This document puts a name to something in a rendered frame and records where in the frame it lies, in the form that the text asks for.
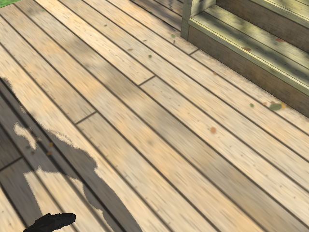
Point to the robot left hand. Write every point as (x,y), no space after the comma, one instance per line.
(49,222)

